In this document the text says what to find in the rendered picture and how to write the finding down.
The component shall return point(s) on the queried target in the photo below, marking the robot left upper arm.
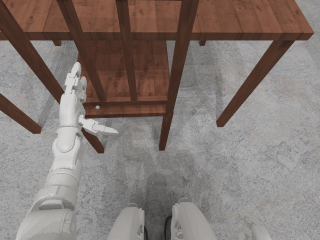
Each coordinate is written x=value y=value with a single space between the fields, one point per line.
x=50 y=224

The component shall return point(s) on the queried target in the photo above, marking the right robot hand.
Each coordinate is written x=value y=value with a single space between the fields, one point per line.
x=258 y=232

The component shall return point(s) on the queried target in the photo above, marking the robot left forearm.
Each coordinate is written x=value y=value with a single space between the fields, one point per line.
x=63 y=179

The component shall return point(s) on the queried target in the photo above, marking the left robot hand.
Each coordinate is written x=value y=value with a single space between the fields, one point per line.
x=71 y=105

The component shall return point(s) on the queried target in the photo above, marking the robot right shin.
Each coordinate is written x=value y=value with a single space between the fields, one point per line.
x=177 y=234

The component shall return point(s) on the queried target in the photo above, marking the robot shin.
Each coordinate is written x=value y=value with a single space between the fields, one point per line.
x=177 y=234
x=139 y=237

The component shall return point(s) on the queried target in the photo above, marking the robot left shin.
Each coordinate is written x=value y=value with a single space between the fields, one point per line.
x=139 y=237

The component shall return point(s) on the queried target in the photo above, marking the chair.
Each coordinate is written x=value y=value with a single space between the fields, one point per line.
x=125 y=78

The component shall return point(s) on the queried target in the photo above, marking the table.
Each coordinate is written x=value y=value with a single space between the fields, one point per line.
x=280 y=21

